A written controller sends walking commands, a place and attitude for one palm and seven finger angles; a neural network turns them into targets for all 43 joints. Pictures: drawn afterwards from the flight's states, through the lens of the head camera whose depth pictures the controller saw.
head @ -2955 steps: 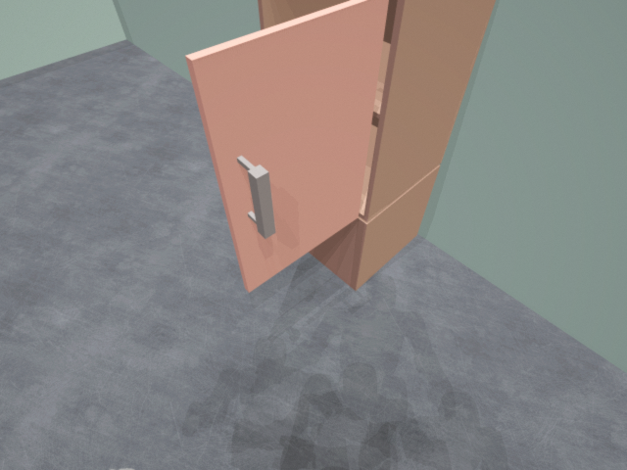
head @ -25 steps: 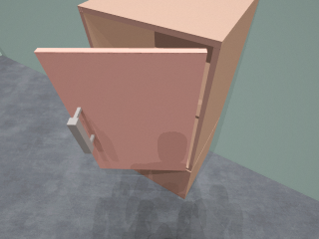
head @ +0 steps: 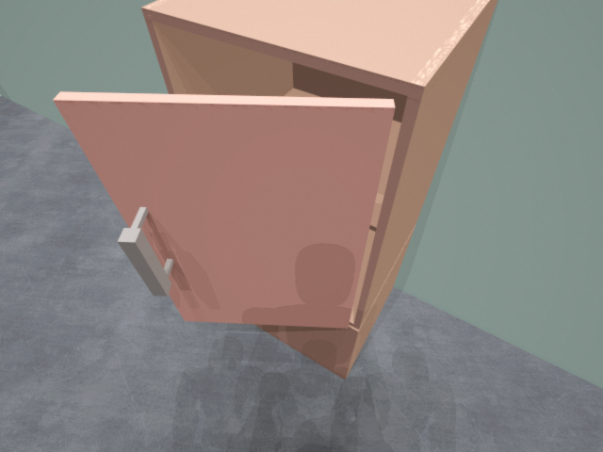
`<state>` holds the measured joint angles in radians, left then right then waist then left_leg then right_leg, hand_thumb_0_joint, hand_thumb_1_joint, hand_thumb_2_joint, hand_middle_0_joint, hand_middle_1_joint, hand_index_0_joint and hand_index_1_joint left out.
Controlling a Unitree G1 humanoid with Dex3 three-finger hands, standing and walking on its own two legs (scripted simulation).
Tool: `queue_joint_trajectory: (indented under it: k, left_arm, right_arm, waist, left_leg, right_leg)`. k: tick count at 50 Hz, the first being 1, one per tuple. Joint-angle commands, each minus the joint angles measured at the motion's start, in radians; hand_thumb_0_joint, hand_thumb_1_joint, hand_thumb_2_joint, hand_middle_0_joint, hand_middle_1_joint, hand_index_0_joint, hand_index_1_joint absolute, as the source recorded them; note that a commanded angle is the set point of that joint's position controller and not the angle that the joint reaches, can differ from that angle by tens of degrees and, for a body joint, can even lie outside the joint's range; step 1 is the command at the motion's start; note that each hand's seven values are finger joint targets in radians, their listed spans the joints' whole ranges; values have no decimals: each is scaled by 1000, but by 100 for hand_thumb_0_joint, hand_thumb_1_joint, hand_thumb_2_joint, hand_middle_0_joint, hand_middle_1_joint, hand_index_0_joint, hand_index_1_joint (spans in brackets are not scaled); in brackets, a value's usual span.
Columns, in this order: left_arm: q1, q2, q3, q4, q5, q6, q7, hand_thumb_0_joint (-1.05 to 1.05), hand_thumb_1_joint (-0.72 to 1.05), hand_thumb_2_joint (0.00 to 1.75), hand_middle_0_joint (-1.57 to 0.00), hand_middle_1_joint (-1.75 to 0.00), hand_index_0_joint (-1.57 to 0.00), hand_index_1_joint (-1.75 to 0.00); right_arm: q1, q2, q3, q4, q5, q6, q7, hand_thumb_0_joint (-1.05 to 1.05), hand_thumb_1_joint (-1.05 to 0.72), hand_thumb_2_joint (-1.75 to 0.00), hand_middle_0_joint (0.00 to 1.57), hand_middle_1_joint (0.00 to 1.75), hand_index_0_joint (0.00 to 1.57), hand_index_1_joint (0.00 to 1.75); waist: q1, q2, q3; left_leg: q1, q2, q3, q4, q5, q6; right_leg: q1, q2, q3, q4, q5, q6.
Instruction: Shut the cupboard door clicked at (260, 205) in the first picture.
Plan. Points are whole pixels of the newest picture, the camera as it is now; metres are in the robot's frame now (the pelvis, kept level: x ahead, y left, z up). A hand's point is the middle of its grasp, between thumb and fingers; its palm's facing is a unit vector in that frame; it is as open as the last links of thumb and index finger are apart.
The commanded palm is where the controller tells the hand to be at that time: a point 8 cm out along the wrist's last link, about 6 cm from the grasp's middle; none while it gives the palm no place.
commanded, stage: look again from close up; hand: left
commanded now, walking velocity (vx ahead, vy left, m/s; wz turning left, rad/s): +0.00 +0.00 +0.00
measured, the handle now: (152, 253) +0.40 +0.28 -0.02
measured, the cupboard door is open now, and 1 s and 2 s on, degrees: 29 29 29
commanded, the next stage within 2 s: shuffle to correct the standing spot in 0.14 s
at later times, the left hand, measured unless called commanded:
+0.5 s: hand out of the picture +0.00 +0.19 -0.18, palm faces +0.06 -0.97 -0.24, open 7.3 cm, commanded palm none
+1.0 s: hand out of the picture -0.03 +0.25 -0.18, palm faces +0.00 -0.98 -0.19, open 7.4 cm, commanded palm none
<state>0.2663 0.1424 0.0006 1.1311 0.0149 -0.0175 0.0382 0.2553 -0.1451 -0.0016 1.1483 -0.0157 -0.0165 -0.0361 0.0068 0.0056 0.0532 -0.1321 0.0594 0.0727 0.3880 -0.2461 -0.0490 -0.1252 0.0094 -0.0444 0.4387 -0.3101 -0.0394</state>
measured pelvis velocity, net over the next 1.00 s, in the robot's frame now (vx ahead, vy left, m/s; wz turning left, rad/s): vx -0.05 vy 0.07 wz -0.01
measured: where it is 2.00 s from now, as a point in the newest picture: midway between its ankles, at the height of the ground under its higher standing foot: outside the picture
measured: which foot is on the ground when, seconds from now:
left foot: down 0.00-1.00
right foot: down 0.00-0.68, up 0.70-1.00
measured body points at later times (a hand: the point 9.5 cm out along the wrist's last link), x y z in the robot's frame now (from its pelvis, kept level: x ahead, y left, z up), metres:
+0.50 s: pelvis -0.01 +0.01 -0.01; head +0.02 +0.00 +0.44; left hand +0.00 +0.24 -0.16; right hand +0.01 -0.22 -0.17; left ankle -0.03 +0.15 -0.74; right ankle -0.05 -0.09 -0.74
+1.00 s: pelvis -0.05 +0.07 +0.00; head -0.02 +0.08 +0.45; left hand -0.02 +0.30 -0.16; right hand -0.02 -0.16 -0.15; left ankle -0.02 +0.16 -0.74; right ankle -0.12 -0.04 -0.70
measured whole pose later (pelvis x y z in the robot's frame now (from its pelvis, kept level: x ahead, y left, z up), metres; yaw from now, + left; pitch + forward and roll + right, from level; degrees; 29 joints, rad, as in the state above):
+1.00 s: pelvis -0.05 +0.07 +0.00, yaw -1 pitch +1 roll +0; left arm 0.25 0.18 0.04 1.05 0.03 0.05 0.01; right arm 0.24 -0.15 -0.03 1.04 -0.04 -0.01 -0.03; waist -0.02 -0.02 0.03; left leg -0.25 -0.01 0.11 0.38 -0.16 0.05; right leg -0.29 -0.02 -0.02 0.81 -0.50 0.00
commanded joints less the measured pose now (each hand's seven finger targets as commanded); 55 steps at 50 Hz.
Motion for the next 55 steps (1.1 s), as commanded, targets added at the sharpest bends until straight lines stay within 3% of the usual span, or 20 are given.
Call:
queue_joint_trajectory:
  k: [1, 12, 18, 22, 26, 27, 29, 31, 32, 33, 34, 35, 37, 38, 40, 45, 50, 53, 54, 55]
  left_arm:
    - [67, 107, 17, -29, -7, -17, 4, 0, 90, 90, -20, -30, -20, -30]
    - [69, 108, 18, -29, -7, -17, 5, 0, 90, 90, -20, -30, -20, -30]
    - [71, 148, 43, -61, -4, -5, 19, 0, 90, 90, -20, -30, -20, -30]
    - [66, 182, 66, -84, 2, 9, 22, 0, 90, 90, -20, -30, -20, -30]
    - [78, 209, 86, -101, 13, 22, 27, 0, 90, 90, -20, -30, -20, -30]
    - [67, 212, 91, -112, 16, 25, 27, 0, 90, 90, -20, -30, -20, -30]
    - [14, 221, 97, -140, 20, 28, 23, 0, 90, 90, -20, -30, -20, -30]
    - [-38, 234, 102, -162, 15, 32, 19, 0, 90, 90, -20, -30, -20, -30]
    - [-51, 224, 100, -170, 12, 37, 16, 0, 90, 90, -20, -30, -20, -30]
    - [-38, 175, 91, -185, 10, 45, 13, 0, 90, 90, -20, -30, -20, -30]
    - [-12, 106, 77, -191, 5, 52, 11, 0, 90, 90, -20, -30, -20, -30]
    - [5, 86, 67, -184, 10, 59, 22, 0, 90, 90, -20, -30, -20, -30]
    - [-12, 147, 76, -165, 12, 48, 5, 0, 90, 90, -20, -30, -20, -30]
    - [-5, 134, 72, -154, 14, 41, -6, 0, 90, 90, -20, -30, -20, -30]
    - [39, 72, 51, -120, 13, 38, -16, 0, 90, 90, -20, -30, -20, -30]
    - [-11, 85, 48, -138, 16, 39, -27, 0, 90, 90, -20, -30, -20, -30]
    - [-2, 59, 43, -135, 5, 39, -27, 0, 90, 90, -20, -30, -20, -30]
    - [81, 55, 38, -90, 2, 24, -18, 0, 90, 90, -20, -30, -20, -30]
    - [191, 109, 27, -58, 23, 14, 20, 0, 90, 90, -20, -30, -20, -30]
    - [156, 147, 28, -84, 18, -3, 22, 0, 90, 90, -20, -30, -20, -30]
  right_arm:
    - [67, -71, -8, -15, 2, -11, -4, 0, -90, -90, 20, 30, 20, 30]
    - [67, -68, -9, -9, 1, -10, -5, 0, -90, -90, 20, 30, 20, 30]
    - [54, -84, -29, -52, 3, 12, -7, 0, -90, -90, 20, 30, 20, 30]
    - [31, -91, -46, -98, 0, 34, -4, 0, -90, -90, 20, 30, 20, 30]
    - [-27, -95, -63, -151, -2, 50, 1, 0, -90, -90, 20, 30, 20, 30]
    - [-32, -97, -67, -163, 0, 52, 4, 0, -90, -90, 20, 30, 20, 30]
    - [-20, -94, -71, -174, 4, 51, 12, 0, -90, -90, 20, 30, 20, 30]
    - [29, -88, -72, -165, 3, 47, 16, 0, -90, -90, 20, 30, 20, 30]
    - [63, -90, -70, -156, 0, 39, 17, 0, -90, -90, 20, 30, 20, 30]
    - [82, -127, -73, -155, -7, 28, 16, 0, -90, -90, 20, 30, 20, 30]
    - [70, -178, -77, -172, -16, 23, 17, 0, -90, -90, 20, 30, 20, 30]
    - [68, -172, -73, -178, -15, 19, 15, 0, -90, -90, 20, 30, 20, 30]
    - [-53, -212, -72, -201, -18, 5, 6, 0, -90, -90, 20, 30, 20, 30]
    - [-73, -191, -65, -202, -19, 0, 6, 0, -90, -90, 20, 30, 20, 30]
    - [-33, -119, -46, -176, -15, -6, 3, 0, -90, -90, 20, 30, 20, 30]
    - [82, -143, -59, -129, -20, -3, -5, 0, -90, -90, 20, 30, 20, 30]
    - [81, -167, -64, -111, -22, 3, -6, 0, -90, -90, 20, 30, 20, 30]
    - [64, -144, -59, -97, -10, 4, -2, 0, -90, -90, 20, 30, 20, 30]
    - [-54, -182, -59, -165, 13, 2, 4, 0, -90, -90, 20, 30, 20, 30]
    - [-25, -114, -35, -191, -1, 0, 14, 0, -90, -90, 20, 30, 20, 30]
  waist:
    - [2, -10, -7]
    - [1, -16, -2]
    - [14, -2, -45]
    - [21, -84, -38]
    - [51, -194, 11]
    - [48, -198, 10]
    - [24, -197, -4]
    - [-11, -181, -23]
    - [-28, -135, -38]
    - [-28, 23, -64]
    - [-15, 226, -57]
    - [-23, 236, -62]
    - [12, 138, -5]
    - [17, 103, 16]
    - [11, 89, 8]
    - [-46, 63, -24]
    - [-40, 108, -46]
    - [-4, 88, -80]
    - [55, -72, -1]
    - [8, -100, -15]
  left_leg:
    - [22, 53, -44, -29, 240, 52]
    - [31, 53, -46, -30, 247, 52]
    - [3, 46, -21, 38, 306, 38]
    - [-82, 9, 7, 132, 185, 25]
    - [-247, -30, -14, 329, -208, 18]
    - [-260, -32, -38, 377, -234, 19]
    - [-221, -38, -51, 325, -210, 17]
    - [-82, -49, -11, 147, -45, 15]
    - [18, -41, -2, 55, 86, 20]
    - [75, 59, -106, 0, 234, 57]
    - [0, 217, -266, -79, 315, 144]
    - [-126, 263, -343, -155, 183, 191]
    - [-204, 237, -376, -217, -183, 225]
    - [-212, 215, -354, -230, -232, 219]
    - [-138, 198, -304, -233, -168, 202]
    - [32, 235, -307, -194, 37, 220]
    - [2, 213, -270, -143, 176, 214]
    - [-76, 142, -188, -72, 98, 148]
    - [-123, 89, -67, 111, 57, 86]
    - [-181, 14, -48, 192, 29, 41]
  right_leg:
    - [-22, -121, 83, -72, 392, -2]
    - [-21, -122, 81, -76, 407, -2]
    - [3, -177, 125, 2, 606, -23]
    - [7, -250, 194, 8, 663, -67]
    - [19, -375, 310, -26, 748, -179]
    - [6, -382, 302, -24, 747, -190]
    - [-28, -353, 243, 13, 739, -164]
    - [-118, -319, 198, 65, 602, -103]
    - [-183, -263, 159, 113, 461, -67]
    - [-257, -155, 87, 211, 172, -18]
    - [-277, -44, -9, 349, -213, 36]
    - [-210, -27, 51, 483, -325, 31]
    - [-227, -52, 109, 560, -210, 8]
    - [-235, -55, 99, 550, -166, 10]
    - [-256, -54, 71, 509, -129, 27]
    - [-323, -52, 46, 426, -185, 37]
    - [-212, -41, 26, 235, -187, 27]
    - [-26, -42, 7, -55, 33, 24]
    - [-93, -89, 87, -154, 134, 24]
    - [-37, -212, 202, -192, 396, -14]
